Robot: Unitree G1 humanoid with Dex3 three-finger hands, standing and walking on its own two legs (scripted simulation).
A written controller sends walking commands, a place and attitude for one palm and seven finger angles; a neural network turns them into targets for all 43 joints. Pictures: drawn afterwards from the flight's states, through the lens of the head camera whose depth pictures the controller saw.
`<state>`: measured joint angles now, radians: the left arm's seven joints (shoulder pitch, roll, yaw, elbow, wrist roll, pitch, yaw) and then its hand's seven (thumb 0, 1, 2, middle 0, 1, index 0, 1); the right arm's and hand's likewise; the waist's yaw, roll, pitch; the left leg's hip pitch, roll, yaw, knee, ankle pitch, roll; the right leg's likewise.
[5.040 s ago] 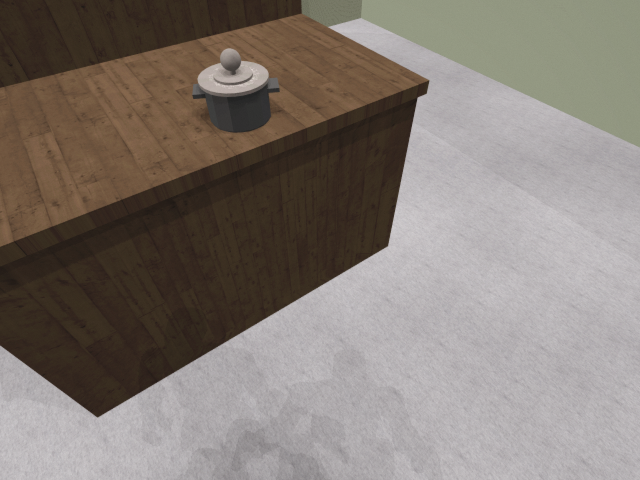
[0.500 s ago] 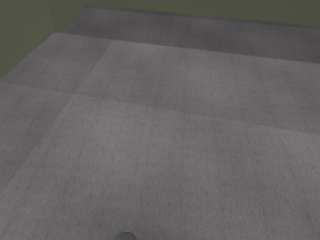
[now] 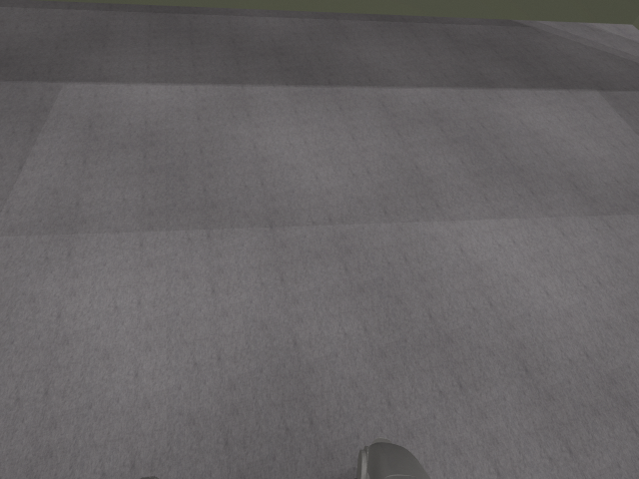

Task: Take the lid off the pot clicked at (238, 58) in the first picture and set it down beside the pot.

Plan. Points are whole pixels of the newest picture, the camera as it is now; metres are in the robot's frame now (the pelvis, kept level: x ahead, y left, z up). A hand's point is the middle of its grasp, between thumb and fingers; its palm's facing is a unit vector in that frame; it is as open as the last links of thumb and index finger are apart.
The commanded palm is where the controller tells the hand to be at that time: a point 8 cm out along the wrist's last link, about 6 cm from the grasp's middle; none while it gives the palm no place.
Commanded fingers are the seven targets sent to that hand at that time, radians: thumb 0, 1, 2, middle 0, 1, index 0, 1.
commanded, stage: walk to a spot facing it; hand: left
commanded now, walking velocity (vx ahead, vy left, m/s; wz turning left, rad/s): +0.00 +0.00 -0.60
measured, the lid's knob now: out of the picture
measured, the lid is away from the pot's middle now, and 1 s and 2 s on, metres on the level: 0.00 0.00 0.00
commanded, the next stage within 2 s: turn to face it in 0.08 s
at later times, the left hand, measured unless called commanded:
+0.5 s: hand (209, 412) +0.22 +0.17 -0.16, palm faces -0.23 -0.94 -0.24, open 7.4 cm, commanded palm none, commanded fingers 0.00 0.90 0.90 -0.20 -0.30 -0.20 -0.30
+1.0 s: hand (227, 375) +0.28 +0.15 -0.17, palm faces -0.56 -0.80 -0.23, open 7.4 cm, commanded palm none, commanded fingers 0.00 0.90 0.90 -0.20 -0.30 -0.20 -0.30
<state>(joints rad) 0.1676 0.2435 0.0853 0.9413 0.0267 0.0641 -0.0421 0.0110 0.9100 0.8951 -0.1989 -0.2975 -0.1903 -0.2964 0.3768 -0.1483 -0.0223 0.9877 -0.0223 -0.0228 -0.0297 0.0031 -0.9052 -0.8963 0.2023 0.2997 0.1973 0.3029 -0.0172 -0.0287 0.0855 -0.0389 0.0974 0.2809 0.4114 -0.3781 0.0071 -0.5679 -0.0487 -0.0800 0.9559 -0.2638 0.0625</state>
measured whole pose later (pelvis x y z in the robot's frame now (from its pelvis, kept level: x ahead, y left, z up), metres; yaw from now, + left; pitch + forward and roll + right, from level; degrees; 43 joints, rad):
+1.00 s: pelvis +0.09 +0.02 +0.00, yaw -37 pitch +1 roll -1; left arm 0.20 0.24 0.09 0.92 0.02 0.08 -0.03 0.01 0.91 0.89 -0.20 -0.30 -0.19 -0.30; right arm 0.24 -0.20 -0.06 0.92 -0.02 0.02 -0.01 0.00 -0.90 -0.90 0.20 0.30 0.20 0.30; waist -0.02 0.01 0.08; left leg -0.22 0.17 0.31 0.53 -0.29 -0.02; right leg -0.36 -0.05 -0.07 0.81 -0.44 0.07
